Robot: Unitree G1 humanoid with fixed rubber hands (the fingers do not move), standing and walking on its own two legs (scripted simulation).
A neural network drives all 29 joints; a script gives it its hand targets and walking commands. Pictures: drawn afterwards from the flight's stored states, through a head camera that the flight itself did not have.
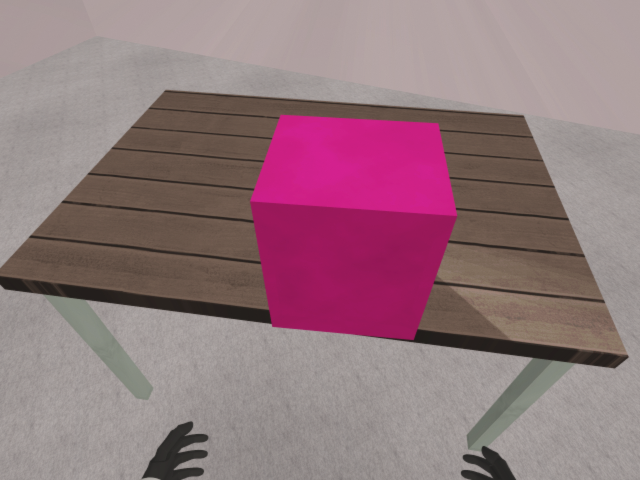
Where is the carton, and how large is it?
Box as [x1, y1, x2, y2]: [250, 115, 456, 339]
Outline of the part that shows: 280,115 250,200 272,326 413,339 456,217 438,124 422,122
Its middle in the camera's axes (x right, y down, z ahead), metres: +0.04 -0.01 +0.62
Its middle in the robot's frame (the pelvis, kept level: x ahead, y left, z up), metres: +0.49 -0.01 +0.03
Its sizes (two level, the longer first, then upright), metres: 0.240 0.204 0.285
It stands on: a table, 0.67 m high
